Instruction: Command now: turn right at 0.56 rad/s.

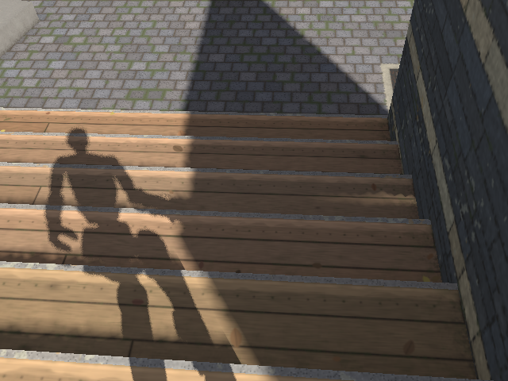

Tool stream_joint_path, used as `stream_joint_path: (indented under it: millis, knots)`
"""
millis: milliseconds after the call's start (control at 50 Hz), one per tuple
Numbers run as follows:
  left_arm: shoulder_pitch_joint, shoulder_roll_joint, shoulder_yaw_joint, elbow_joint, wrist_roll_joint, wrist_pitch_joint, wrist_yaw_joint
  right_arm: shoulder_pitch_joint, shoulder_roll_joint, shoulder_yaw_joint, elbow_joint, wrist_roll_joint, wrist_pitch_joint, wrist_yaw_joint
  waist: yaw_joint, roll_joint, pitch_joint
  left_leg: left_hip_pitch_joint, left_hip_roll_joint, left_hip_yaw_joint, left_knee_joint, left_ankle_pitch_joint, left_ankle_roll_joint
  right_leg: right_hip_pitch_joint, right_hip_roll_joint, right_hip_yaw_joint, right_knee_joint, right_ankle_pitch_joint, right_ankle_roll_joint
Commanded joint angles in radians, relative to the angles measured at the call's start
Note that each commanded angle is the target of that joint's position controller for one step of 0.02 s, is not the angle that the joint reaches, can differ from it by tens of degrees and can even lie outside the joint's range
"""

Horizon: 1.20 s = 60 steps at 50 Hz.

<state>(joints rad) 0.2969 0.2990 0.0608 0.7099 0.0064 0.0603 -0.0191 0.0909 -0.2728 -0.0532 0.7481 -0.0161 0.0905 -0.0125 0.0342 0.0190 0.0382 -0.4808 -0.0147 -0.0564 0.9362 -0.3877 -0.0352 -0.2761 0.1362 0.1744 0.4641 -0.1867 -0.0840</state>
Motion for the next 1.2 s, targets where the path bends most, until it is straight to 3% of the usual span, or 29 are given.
stream_joint_path:
  millis: [20, 100, 140, 160, 180, 200, 220, 240, 260, 300, 320, 340, 380, 420, 500, 540, 580, 600, 620, 640, 680, 740, 900, 1060, 1080, 1200]
  knots:
    - [0.001, 0.169, 0.046, -0.079, 0.005, -0.001, -0.011, -0.031, -0.077, -0.01, -0.093, 0.007, -0.025, 0.001, 0.006, -0.146, -0.093, -0.017, -0.029, 0.001, -0.073, -0.035, 0.013, 0.131, -0.261, 0.326, -0.098, 0.283, -0.171]
    - [-0.055, 0.166, 0.045, -0.11, 0.002, 0.005, -0.023, 0.036, -0.08, -0.002, -0.106, 0.016, -0.043, -0.003, -0.006, -0.152, -0.11, 0.114, -0.067, 0.005, -0.237, -0.074, 0.035, 0.103, -0.252, 0.398, -0.119, 0.234, -0.142]
    - [-0.099, 0.158, 0.042, -0.121, -0.004, 0.009, -0.019, 0.113, -0.073, -0.002, -0.088, 0.015, -0.05, -0.015, -0.048, -0.136, -0.098, 0.246, -0.07, 0.003, -0.432, -0.014, 0.054, 0.041, -0.219, 0.412, -0.108, 0.145, -0.098]
    - [-0.114, 0.146, 0.037, -0.127, -0.013, 0.005, -0.011, 0.174, -0.083, -0.009, -0.075, 0.012, -0.054, -0.025, -0.076, -0.109, -0.093, 0.372, -0.03, -0.017, -0.603, 0.072, 0.066, -0.042, -0.173, 0.385, -0.068, -0.011, -0.051]
    - [-0.055, 0.08, 0.026, -0.121, -0.019, 0.002, -0.002, 0.19, -0.16, -0.025, -0.078, 0.001, -0.059, -0.033, -0.043, 0.079, -0.105, 0.519, 0.158, -0.235, -0.697, -0.02, 0.105, -0.196, -0.055, 0.239, 0.14, -0.29, 0.015]
    - [-0.084, 0.093, 0.034, -0.149, -0.009, -0.001, 0.01, 0.18, -0.242, -0.034, -0.111, 0.0, -0.061, -0.025, -0.069, 0.191, -0.037, 0.532, 0.372, -0.515, -0.73, 0.1, 0.191, -0.457, 0.117, 0.055, 0.377, -0.451, 0.048]
    - [-0.115, 0.167, 0.05, -0.143, 0.032, -0.003, 0.013, 0.176, -0.217, -0.031, -0.098, -0.006, -0.065, -0.017, -0.043, 0.088, 0.001, 0.412, 0.399, -0.462, -0.698, 0.263, 0.235, -0.444, 0.021, 0.052, 0.529, -0.381, 0.062]
    - [-0.099, 0.17, 0.056, -0.12, 0.031, -0.002, 0.008, 0.114, -0.156, -0.012, -0.119, -0.003, -0.068, -0.016, -0.005, 0.044, 0.003, 0.347, 0.349, -0.363, -0.68, 0.36, 0.244, -0.393, 0.002, 0.027, 0.626, -0.31, 0.073]
    - [-0.078, 0.151, 0.05, -0.098, 0.025, 0.001, 0.001, 0.067, -0.12, -0.002, -0.132, -0.005, -0.071, -0.013, 0.016, 0.034, -0.003, 0.299, 0.283, -0.259, -0.668, 0.428, 0.242, -0.35, -0.002, 0.006, 0.704, -0.24, 0.084]
    - [-0.046, 0.137, 0.044, -0.071, 0.018, 0.009, -0.014, 0.046, -0.104, 0.007, -0.15, -0.007, -0.073, -0.019, 0.019, 0.092, -0.05, 0.288, 0.212, -0.144, -0.637, 0.564, 0.247, -0.321, 0.002, -0.038, 0.834, -0.175, 0.112]
    - [-0.064, 0.139, 0.043, -0.067, 0.015, 0.014, -0.01, 0.081, -0.093, 0.013, -0.149, -0.013, -0.076, -0.019, 0.0, 0.096, -0.053, 0.308, 0.206, -0.124, -0.64, 0.524, 0.246, -0.343, 0.003, -0.06, 0.85, -0.183, 0.121]
    - [-0.088, 0.14, 0.044, -0.071, 0.007, 0.016, -0.008, 0.102, -0.09, 0.02, -0.152, -0.009, -0.077, -0.015, -0.012, 0.102, -0.031, 0.333, 0.198, -0.121, -0.647, 0.451, 0.238, -0.383, -0.01, -0.037, 0.771, -0.172, 0.129]
    - [-0.143, 0.113, 0.033, -0.071, 0.007, 0.023, -0.013, 0.166, -0.098, 0.019, -0.129, -0.007, -0.082, -0.013, -0.052, 0.112, -0.024, 0.375, 0.195, -0.121, -0.654, 0.372, 0.225, -0.382, -0.016, -0.033, 0.644, -0.142, 0.143]
    - [-0.159, 0.079, 0.019, -0.061, 0.007, 0.028, -0.015, 0.193, -0.104, 0.019, -0.113, -0.006, -0.087, -0.011, -0.063, 0.124, -0.036, 0.391, 0.192, -0.117, -0.656, 0.283, 0.208, -0.322, -0.028, -0.034, 0.48, -0.132, 0.146]
    - [-0.205, 0.046, -0.004, -0.052, 0.002, 0.024, -0.015, 0.189, -0.124, 0.016, -0.109, -0.012, -0.083, 0.001, -0.078, 0.155, -0.011, 0.267, 0.183, -0.115, -0.666, 0.052, 0.215, -0.11, -0.055, -0.138, 0.188, -0.2, 0.11]
    - [-0.182, 0.019, -0.017, -0.035, -0.002, 0.012, -0.012, 0.17, -0.117, 0.019, -0.108, -0.012, -0.077, 0.012, -0.055, 0.132, -0.018, 0.208, 0.199, -0.132, -0.634, 0.14, 0.224, 0.008, -0.061, -0.174, 0.116, -0.162, 0.082]
    - [-0.137, 0.016, -0.025, -0.016, 0.005, -0.005, 0.001, 0.177, -0.102, 0.026, -0.101, -0.01, -0.082, 0.016, -0.017, 0.085, -0.031, 0.175, 0.188, -0.118, -0.575, 0.211, 0.173, 0.164, -0.104, -0.131, -0.139, -0.005, 0.055]
    - [-0.1, 0.043, -0.026, -0.006, 0.021, -0.019, 0.011, 0.193, -0.079, 0.035, -0.104, -0.01, -0.092, 0.021, -0.02, 0.05, -0.082, 0.113, 0.178, -0.106, -0.535, 0.222, 0.13, 0.318, -0.205, -0.016, -0.147, 0.072, 0.041]
    - [-0.149, 0.119, -0.012, -0.015, 0.023, -0.028, 0.016, 0.232, -0.055, 0.04, -0.118, -0.003, -0.094, 0.031, -0.08, -0.097, -0.063, 0.087, 0.077, -0.015, -0.504, 0.129, 0.092, 0.252, -0.305, 0.133, -0.101, 0.187, -0.01]
    - [-0.163, 0.08, -0.022, -0.008, 0.013, -0.031, 0.012, 0.231, -0.065, 0.041, -0.096, -0.011, -0.084, 0.028, -0.063, -0.111, -0.067, 0.21, 0.062, 0.014, -0.522, 0.071, 0.071, 0.118, -0.328, 0.145, -0.106, 0.195, -0.05]
    - [-0.215, 0.032, -0.038, -0.011, 0.01, -0.039, 0.006, 0.217, -0.073, 0.038, -0.083, -0.012, -0.074, 0.031, -0.065, -0.118, -0.035, 0.3, 0.061, 0.014, -0.539, 0.129, 0.068, 0.036, -0.256, 0.073, -0.112, 0.113, -0.003]
    - [-0.187, 0.019, -0.04, 0.018, 0.006, -0.046, 0.012, 0.201, -0.077, 0.036, -0.083, -0.017, -0.085, 0.032, -0.051, -0.1, -0.045, 0.321, 0.084, -0.001, -0.556, 0.213, 0.083, 0.058, -0.211, 0.022, -0.102, 0.148, 0.035]
    - [-0.195, 0.004, -0.043, 0.064, 0.005, -0.051, 0.011, 0.179, -0.06, 0.036, -0.051, -0.014, -0.08, 0.025, -0.05, -0.037, -0.057, 0.356, 0.093, 0.002, -0.573, 0.233, 0.075, 0.071, -0.21, 0.011, -0.103, 0.187, 0.032]
    - [-0.184, 0.003, -0.042, 0.132, 0.004, -0.053, 0.018, 0.162, -0.063, 0.031, -0.003, -0.014, -0.081, 0.019, -0.048, -0.025, -0.053, 0.379, 0.106, -0.004, -0.592, 0.258, 0.074, 0.08, -0.209, 0.006, -0.123, 0.194, 0.033]
    - [-0.18, 0.015, -0.038, 0.14, 0.0, -0.051, 0.019, 0.165, -0.077, 0.026, 0.004, -0.011, -0.08, 0.018, -0.047, -0.023, -0.049, 0.38, 0.109, -0.005, -0.592, 0.279, 0.076, 0.081, -0.212, 0.006, -0.124, 0.223, 0.032]
    - [-0.163, 0.006, -0.037, 0.197, 0.0, -0.047, 0.024, 0.162, -0.067, 0.026, 0.053, -0.011, -0.079, 0.013, -0.044, -0.026, -0.049, 0.39, 0.116, -0.009, -0.61, 0.28, 0.078, 0.092, -0.212, 0.0, -0.14, 0.204, 0.033]
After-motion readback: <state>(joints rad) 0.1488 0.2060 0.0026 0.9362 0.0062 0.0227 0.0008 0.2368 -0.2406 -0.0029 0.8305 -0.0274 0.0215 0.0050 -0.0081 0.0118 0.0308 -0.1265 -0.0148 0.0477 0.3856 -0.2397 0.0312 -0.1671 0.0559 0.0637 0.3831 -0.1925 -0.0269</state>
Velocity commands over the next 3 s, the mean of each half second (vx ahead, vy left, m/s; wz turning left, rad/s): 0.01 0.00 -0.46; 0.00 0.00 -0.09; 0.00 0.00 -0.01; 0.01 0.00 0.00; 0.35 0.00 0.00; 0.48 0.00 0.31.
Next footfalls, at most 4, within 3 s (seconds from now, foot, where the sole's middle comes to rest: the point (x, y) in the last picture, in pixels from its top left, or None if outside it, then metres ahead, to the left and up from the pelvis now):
0.18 left None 0.02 0.11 -0.78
0.60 right None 0.00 -0.09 -0.78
2.30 right None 0.08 -0.10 -0.78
2.78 left None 0.43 -0.05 -0.92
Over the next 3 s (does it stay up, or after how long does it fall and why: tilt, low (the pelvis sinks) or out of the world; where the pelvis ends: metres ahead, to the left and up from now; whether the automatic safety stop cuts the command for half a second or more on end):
stays up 0.41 -0.09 -0.16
